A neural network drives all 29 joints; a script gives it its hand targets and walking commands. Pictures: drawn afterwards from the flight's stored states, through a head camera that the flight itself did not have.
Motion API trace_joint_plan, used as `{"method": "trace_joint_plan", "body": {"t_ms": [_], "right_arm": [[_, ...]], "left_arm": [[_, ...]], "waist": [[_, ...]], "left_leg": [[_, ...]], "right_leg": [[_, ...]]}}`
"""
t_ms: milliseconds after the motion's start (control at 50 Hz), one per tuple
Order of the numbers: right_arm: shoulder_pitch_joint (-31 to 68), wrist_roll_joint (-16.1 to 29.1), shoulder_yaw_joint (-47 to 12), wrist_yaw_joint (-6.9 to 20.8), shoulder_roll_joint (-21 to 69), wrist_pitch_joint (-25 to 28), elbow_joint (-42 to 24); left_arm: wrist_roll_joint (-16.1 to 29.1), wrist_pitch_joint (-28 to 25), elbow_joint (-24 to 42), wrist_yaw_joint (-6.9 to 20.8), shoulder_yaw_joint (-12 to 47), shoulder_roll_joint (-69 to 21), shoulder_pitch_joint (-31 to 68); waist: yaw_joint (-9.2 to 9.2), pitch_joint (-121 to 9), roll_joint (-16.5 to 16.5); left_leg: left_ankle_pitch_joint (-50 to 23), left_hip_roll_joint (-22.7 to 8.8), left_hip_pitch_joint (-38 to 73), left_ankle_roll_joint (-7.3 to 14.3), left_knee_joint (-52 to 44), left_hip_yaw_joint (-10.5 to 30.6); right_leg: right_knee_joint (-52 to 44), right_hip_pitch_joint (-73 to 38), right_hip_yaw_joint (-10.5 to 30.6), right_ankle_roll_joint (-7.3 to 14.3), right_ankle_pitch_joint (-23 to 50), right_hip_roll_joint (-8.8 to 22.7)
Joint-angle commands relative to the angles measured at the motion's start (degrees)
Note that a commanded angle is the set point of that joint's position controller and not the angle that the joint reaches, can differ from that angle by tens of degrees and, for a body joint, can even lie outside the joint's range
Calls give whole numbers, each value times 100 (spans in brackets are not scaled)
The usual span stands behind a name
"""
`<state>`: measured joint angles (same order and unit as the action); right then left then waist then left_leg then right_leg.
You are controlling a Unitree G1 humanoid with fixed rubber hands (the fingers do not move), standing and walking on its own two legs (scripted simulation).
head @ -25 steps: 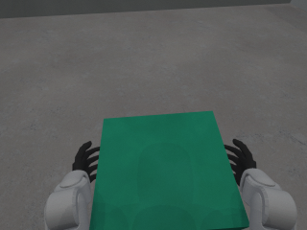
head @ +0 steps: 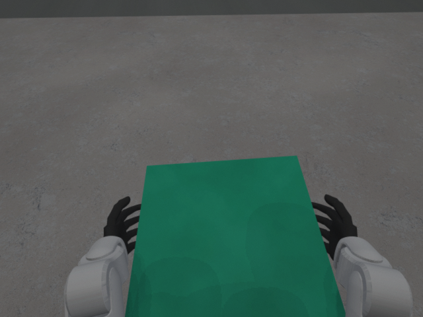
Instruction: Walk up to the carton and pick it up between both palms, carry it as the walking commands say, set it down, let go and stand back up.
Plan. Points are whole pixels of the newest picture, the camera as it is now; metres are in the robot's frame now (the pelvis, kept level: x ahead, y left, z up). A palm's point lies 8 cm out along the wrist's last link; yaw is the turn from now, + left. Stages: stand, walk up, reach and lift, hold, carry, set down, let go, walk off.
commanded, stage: carry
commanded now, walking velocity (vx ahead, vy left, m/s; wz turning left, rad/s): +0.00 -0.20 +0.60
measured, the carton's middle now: (227, 250) +0.27 -0.01 +0.00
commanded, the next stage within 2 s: none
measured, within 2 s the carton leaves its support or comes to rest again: neither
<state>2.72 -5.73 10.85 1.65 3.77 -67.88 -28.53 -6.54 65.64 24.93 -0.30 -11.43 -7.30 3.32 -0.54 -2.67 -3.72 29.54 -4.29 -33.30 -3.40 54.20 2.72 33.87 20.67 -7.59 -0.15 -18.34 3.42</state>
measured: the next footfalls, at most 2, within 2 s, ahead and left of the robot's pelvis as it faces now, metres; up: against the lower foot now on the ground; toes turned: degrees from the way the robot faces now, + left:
left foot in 0.24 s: -0.01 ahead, +0.06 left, +0.00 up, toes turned +20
right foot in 0.62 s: +0.07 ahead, -0.25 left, +0.00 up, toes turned +17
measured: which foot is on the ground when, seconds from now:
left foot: up 0.00-0.22, down 0.24-0.62, up 0.64-0.94, down 0.96-1.00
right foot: down 0.00-0.24, up 0.26-0.60, down 0.62-0.96, up 0.98-1.00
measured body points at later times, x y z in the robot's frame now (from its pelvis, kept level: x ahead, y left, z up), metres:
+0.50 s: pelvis -0.03 -0.09 +0.01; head -0.01 -0.06 +0.46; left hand +0.15 +0.18 +0.08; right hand +0.27 -0.17 +0.09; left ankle -0.05 +0.05 -0.73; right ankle +0.02 -0.24 -0.66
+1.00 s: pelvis -0.03 -0.21 +0.00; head -0.02 -0.19 +0.45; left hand +0.06 +0.11 +0.07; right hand +0.30 -0.18 +0.08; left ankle -0.10 -0.14 -0.73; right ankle +0.03 -0.27 -0.71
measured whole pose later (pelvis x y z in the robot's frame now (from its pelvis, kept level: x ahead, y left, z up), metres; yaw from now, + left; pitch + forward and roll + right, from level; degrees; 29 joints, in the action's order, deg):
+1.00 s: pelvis -0.03 -0.21 +0.00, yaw +38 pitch +4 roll +1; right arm 5.5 -5.3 9.7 1.3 5.0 -67.0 -25.3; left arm -7.4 67.4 27.3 0.4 -12.3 -5.4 3.1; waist -1.2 -2.9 2.2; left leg 19.4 -1.2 -19.0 1.6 35.3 -8.7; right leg 44.6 24.7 -14.8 0.3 -24.4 6.8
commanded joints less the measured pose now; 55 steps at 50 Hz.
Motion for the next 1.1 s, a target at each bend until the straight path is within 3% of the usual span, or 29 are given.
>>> {"method": "trace_joint_plan", "body": {"t_ms": [0, 40, 140, 180, 200, 220, 240, 260, 300, 360, 480, 560, 580, 600, 620, 640, 660, 680, 700, 740, 860, 900, 920, 940, 960, 980, 1000, 1020, 1080], "right_arm": [[2772, 2445, -4891, 1173, 4435, 37, -494], [3033, 2613, -4968, 1162, 4391, 103, -799], [2338, 2377, -4671, 1094, 4032, -47, -404], [2163, 2308, -4556, 1125, 4024, -94, -170], [2157, 2281, -4524, 1150, 4046, -104, -96], [2098, 2252, -4478, 1193, 4104, -119, -23], [1876, 2125, -4326, 1191, 4085, -51, 122], [1929, 2152, -4308, 1187, 4196, -51, 64], [2182, 2162, -4302, 1186, 4283, -8, -134], [2417, 2225, -4341, 1141, 4309, 82, -526], [1949, 2118, -4298, 1103, 3890, -7, -511], [2045, 2116, -4443, 1101, 3843, -50, -625], [2071, 2115, -4496, 1091, 3823, -63, -628], [2082, 2122, -4555, 1087, 3799, -81, -636], [2009, 2058, -4580, 1084, 3802, -102, -466], [2211, 2140, -4653, 1128, 3883, -110, -399], [2547, 2280, -4814, 1148, 4136, -51, -462], [2738, 2438, -4953, 1172, 4313, 1, -564], [2841, 2550, -5007, 1184, 4405, 39, -605], [3035, 2628, -5012, 1138, 4298, 83, -864], [2223, 2292, -4658, 1053, 4023, -81, -253], [2153, 2258, -4560, 1086, 4058, -109, -97], [2166, 2243, -4536, 1108, 4102, -117, -52], [2156, 2223, -4497, 1142, 4162, -131, -31], [2021, 2116, -4387, 1148, 4186, -68, 54], [1914, 2140, -4318, 1158, 4244, -54, 55], [1971, 2126, -4296, 1162, 4278, -51, 36], [2155, 2155, -4314, 1154, 4297, -15, -165], [2390, 2243, -4374, 1114, 4336, 101, -609]], "left_arm": [[2257, 101, 862, 1262, 4356, -3934, 2354], [2243, 73, 1063, 1202, 4382, -3966, 2433], [2099, 222, 826, 1178, 4354, -3676, 1961], [2111, 266, 707, 1174, 4421, -3724, 1968], [2120, 290, 637, 1173, 4447, -3771, 1981], [2112, 306, 617, 1168, 4472, -3771, 2123], [2176, 325, 817, 1181, 4581, -3818, 2374], [2185, 321, 699, 1198, 4620, -3869, 2513], [2404, 249, 632, 1256, 4758, -4117, 2795], [2581, 157, 817, 1241, 4790, -4273, 2821], [2461, 230, 803, 1115, 4821, -3973, 2325], [2369, 261, 754, 1125, 4655, -3830, 2193], [2343, 266, 696, 1135, 4600, -3818, 2108], [2322, 270, 645, 1141, 4563, -3800, 2072], [2286, 283, 552, 1171, 4509, -3736, 2109], [2193, 224, 463, 1216, 4369, -3781, 1945], [2206, 195, 689, 1245, 4300, -3817, 2241], [2198, 153, 808, 1234, 4283, -3878, 2329], [2194, 116, 906, 1216, 4286, -3895, 2397], [2212, 110, 1045, 1189, 4285, -3931, 2413], [2140, 266, 725, 1220, 4320, -3686, 2035], [2148, 298, 638, 1216, 4389, -3751, 2080], [2154, 315, 601, 1211, 4416, -3799, 2103], [2158, 323, 619, 1204, 4442, -3817, 2257], [2183, 338, 759, 1219, 4490, -3832, 2447], [2195, 339, 726, 1220, 4571, -3879, 2618], [2276, 310, 600, 1250, 4641, -3959, 2752], [2413, 250, 623, 1267, 4717, -4101, 2849], [2624, 132, 871, 1245, 4798, -4301, 2885]], "waist": [[42, -975, 1362], [1, -1066, 1540], [92, -1505, 1601], [43, -1551, 1297], [-19, -1533, 901], [-117, -1379, 328], [-192, -1233, -1617], [-147, -1177, -1174], [-108, -1273, -401], [-47, -1186, -452], [-54, -1337, -975], [-37, -1393, -1255], [29, -1505, -1016], [45, -1545, -125], [-13, -1298, 1439], [28, -1156, 2394], [52, -880, 1817], [57, -791, 1406], [29, -853, 1299], [-10, -1062, 1521], [96, -1547, 1618], [44, -1565, 1311], [-17, -1548, 1015], [-101, -1425, 501], [-182, -1303, -1314], [-188, -1152, -1344], [-152, -1188, -758], [-125, -1209, -370], [-55, -1179, -501]], "left_leg": [[-47, -67, -252, 20, 1777, -622], [-345, 58, 168, -35, 925, -918], [-46, 210, 619, 231, -803, -1146], [-779, 310, 1158, 310, -2176, -1368], [-1682, 90, 1798, 340, -3133, -1169], [-2382, -631, 2814, 484, -3414, -131], [-5110, -2188, 3520, 1411, -3365, 2423], [-5864, -2338, 3568, 1797, -3116, 2501], [-4619, -1916, 3205, 1553, -3186, 1567], [-3975, -1253, 2629, 1199, -3203, 705], [-3326, -1128, 2272, 1014, -3163, 913], [-2603, -1014, 1726, 612, -2939, 1011], [-2363, -865, 1304, 440, -2608, 804], [-1827, -475, 681, 267, -1841, 405], [-230, 277, -408, -73, -702, -421], [1110, 343, -740, -103, 792, -924], [855, 134, -538, 0, 1581, -565], [297, 67, -237, 33, 1882, -518], [-247, -9, -16, -3, 1778, -599], [-402, 100, 187, -31, 996, -891], [81, 240, 603, 241, -916, -1228], [-700, 326, 1130, 310, -2239, -1430], [-1600, 135, 1735, 352, -3126, -1296], [-2097, -493, 2615, 472, -3427, -419], [-5061, -2051, 3463, 1274, -3238, 1913], [-6072, -2403, 3526, 1802, -3118, 2310], [-5821, -2289, 3399, 1796, -3047, 1958], [-5206, -1996, 3242, 1593, -3093, 1432], [-4672, -1310, 2832, 1187, -3080, 523]], "right_leg": [[-1269, -969, 574, 1009, 2825, 1633], [-945, -1145, -100, 722, 2752, 1172], [-541, -1759, 188, 997, 3222, 1535], [-163, -1704, -39, 850, 3010, 1483], [227, -1300, -282, 562, 2393, 1319], [797, -34, -254, 207, 1066, 1134], [1707, 1758, -265, -215, -1346, 231], [2796, 2069, 499, -230, -1764, 271], [3491, 2061, 905, -261, -1064, 346], [3106, 1705, 613, -338, -393, 185], [1745, 1028, 382, -281, -484, -91], [-94, -143, 125, -187, -304, -316], [-984, -940, 42, -153, 42, -217], [-1669, -1595, 613, -35, -24, 407], [-2080, -1718, 1994, 358, 243, 1948], [-1936, -1151, 2558, 1090, 873, 2798], [-1802, -808, 1938, 1170, 1314, 2313], [-1623, -530, 1104, 1016, 1436, 1873], [-1463, -585, 438, 819, 1441, 1497], [-1114, -1049, -9, 614, 1929, 1169], [-572, -1905, 293, 1011, 3549, 1611], [-255, -1802, 47, 856, 3316, 1537], [16, -1408, -175, 593, 2730, 1405], [600, -359, -214, 267, 1733, 1219], [1490, 1437, -311, -178, -652, 427], [2609, 2070, 336, -271, -1791, 256], [3268, 2104, 772, -259, -1620, 228], [3489, 2065, 942, -267, -1211, 262], [3079, 1761, 645, -326, -475, 128]]}}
